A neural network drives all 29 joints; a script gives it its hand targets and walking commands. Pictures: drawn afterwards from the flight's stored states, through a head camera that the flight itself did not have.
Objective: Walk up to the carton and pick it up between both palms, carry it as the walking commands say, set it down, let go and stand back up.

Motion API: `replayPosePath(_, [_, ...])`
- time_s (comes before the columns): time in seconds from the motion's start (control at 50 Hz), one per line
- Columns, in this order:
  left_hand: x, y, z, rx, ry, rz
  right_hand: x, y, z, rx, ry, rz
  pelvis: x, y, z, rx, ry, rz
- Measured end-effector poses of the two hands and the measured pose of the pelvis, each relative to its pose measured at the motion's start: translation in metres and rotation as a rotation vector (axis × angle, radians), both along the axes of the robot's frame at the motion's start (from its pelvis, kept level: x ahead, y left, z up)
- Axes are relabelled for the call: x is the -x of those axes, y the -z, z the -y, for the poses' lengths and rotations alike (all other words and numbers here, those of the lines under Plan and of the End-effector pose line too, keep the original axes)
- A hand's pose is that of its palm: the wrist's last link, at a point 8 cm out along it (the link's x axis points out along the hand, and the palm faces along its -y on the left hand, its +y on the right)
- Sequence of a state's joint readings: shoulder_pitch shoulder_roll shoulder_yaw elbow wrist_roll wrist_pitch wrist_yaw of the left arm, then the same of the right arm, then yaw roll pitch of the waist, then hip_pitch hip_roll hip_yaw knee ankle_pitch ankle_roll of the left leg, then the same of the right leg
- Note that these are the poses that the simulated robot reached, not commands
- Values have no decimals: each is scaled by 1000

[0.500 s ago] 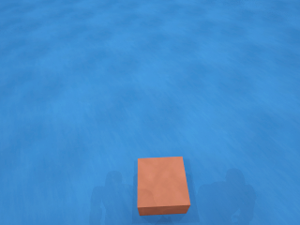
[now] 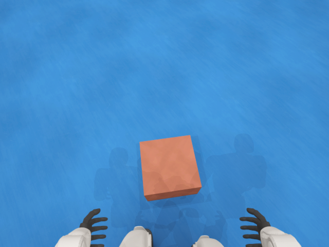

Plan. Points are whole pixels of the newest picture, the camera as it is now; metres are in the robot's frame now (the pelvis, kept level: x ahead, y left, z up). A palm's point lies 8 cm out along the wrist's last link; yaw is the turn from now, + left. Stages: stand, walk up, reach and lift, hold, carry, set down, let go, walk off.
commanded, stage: reach and lift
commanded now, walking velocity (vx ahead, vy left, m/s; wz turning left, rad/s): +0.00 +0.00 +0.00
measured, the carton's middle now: (168, 168) +0.48 +0.02 -0.65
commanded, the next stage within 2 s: none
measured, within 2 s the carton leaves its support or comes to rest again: neither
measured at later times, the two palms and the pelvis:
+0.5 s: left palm (87, 222) +0.18 +0.25 -0.16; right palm (253, 201) +0.23 -0.22 -0.15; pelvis -0.10 +0.01 -0.06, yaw +1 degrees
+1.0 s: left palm (95, 164) +0.35 +0.27 -0.19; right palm (242, 149) +0.40 -0.22 -0.17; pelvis -0.07 +0.00 -0.08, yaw +0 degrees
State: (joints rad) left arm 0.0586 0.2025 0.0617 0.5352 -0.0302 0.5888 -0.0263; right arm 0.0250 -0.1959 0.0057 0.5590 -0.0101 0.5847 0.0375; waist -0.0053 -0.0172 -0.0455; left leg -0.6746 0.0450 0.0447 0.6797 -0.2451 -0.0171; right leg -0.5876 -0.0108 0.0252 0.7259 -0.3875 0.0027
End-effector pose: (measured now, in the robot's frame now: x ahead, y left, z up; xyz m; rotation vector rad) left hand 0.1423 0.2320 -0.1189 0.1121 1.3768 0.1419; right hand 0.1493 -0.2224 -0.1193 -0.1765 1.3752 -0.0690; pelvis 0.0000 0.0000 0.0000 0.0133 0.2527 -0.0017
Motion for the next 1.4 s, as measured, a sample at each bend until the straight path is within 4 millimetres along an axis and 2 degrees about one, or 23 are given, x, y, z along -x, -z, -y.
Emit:
replayPosePath(0.06, [17,10,8,16,-17,-7,17,6,3,-5,17,11,3,4,-2,8,15,-24])
replayPosePath(0.1, [18,17,10,24,-32,34,17,12,7,-5,13,50,10,10,-3,11,15,-44])
replayPosePath(0.22, [-5,29,1,-4,-32,211,-20,20,7,4,-65,200,43,28,0,4,12,-72])
replayPosePath(0.34, [4,34,-13,-2,-66,208,-45,20,-5,-2,-78,249,68,40,-1,9,-7,-34])
replayPosePath(0.4, [1,36,-15,8,-64,206,-56,22,-6,-7,-61,260,78,46,-4,12,-16,-12])
replayPosePath(0.46, [-17,38,-14,14,-52,230,-72,25,-5,-11,-44,268,90,51,-6,12,-23,-4])
replayPosePath(0.56, [-64,39,-11,-1,-31,288,-107,29,-2,-15,-22,297,106,60,-9,14,-31,-31])
replayPosePath(0.68, [-109,50,-9,-31,-49,331,-149,37,5,-30,-7,343,112,68,-9,19,-19,-107])
replayPosePath(0.82, [-152,69,-15,-49,-81,376,-198,48,3,-40,-19,416,97,73,-6,13,-6,-220])
replayPosePath(0.96, [-198,67,-30,-56,-94,505,-242,48,1,-39,-30,520,71,75,-2,18,-10,-357])
replayPosePath(1.04, [-220,68,-36,-58,-98,562,-264,51,1,-50,-19,582,62,80,-2,20,-11,-431])
replayPosePath(1.12, [-240,76,-36,-44,-103,600,-285,59,0,-62,-13,635,61,87,-1,18,-8,-491])
replayPosePath(1.22, [-262,86,-35,-30,-114,648,-304,70,-1,-66,-18,682,69,97,0,16,-1,-532])
replayPosePath(1.4, [-295,82,-42,-31,-128,707,-337,69,-6,-73,-26,741,86,103,-1,10,9,-530])
